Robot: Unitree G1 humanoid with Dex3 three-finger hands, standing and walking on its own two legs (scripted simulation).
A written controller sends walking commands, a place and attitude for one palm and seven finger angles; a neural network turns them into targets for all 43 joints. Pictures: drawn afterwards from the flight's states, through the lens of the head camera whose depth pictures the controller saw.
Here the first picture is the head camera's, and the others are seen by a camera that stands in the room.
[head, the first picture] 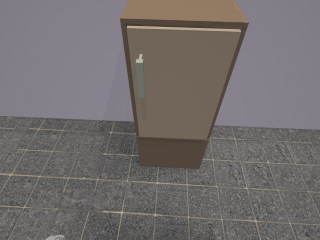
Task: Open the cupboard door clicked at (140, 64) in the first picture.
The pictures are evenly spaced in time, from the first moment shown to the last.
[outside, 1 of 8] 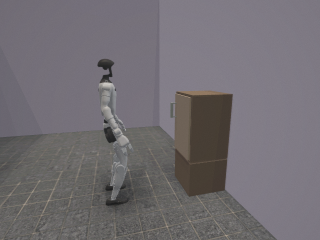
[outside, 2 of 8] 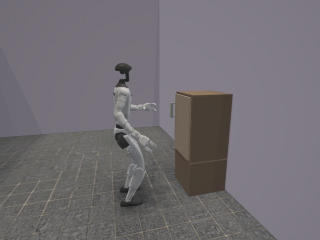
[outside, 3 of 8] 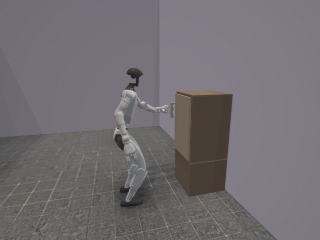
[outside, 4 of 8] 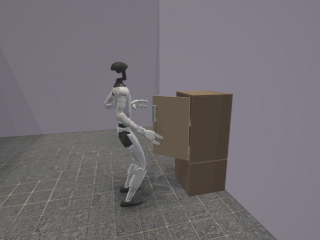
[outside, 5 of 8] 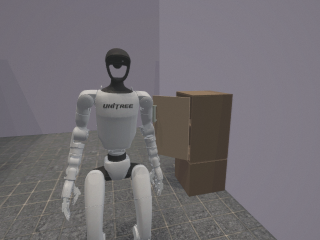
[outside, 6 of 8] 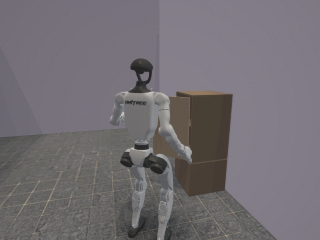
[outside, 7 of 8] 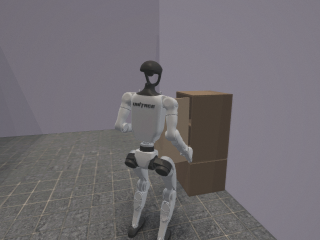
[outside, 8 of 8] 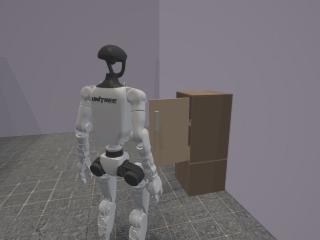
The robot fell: no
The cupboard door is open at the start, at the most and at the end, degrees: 0 99 99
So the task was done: yes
